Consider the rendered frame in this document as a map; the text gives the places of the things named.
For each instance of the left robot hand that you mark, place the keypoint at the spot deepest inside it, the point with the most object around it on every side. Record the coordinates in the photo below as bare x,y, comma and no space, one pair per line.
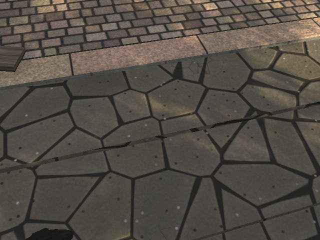
52,234

